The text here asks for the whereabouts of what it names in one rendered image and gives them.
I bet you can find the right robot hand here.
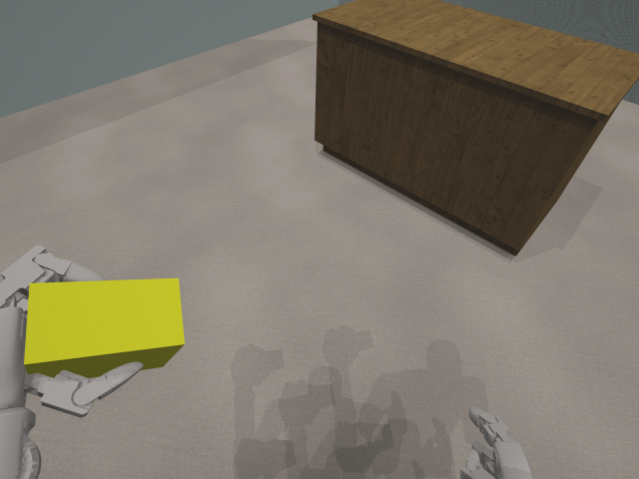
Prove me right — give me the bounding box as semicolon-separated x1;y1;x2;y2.
460;406;535;479

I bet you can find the sponge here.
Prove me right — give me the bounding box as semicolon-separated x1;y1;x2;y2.
24;278;185;378

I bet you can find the robot left forearm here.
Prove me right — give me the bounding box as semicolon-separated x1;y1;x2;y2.
0;407;41;479

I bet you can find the left robot hand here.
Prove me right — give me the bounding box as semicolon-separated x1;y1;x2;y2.
0;245;144;418

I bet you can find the table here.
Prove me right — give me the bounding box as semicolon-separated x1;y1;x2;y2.
313;0;639;256

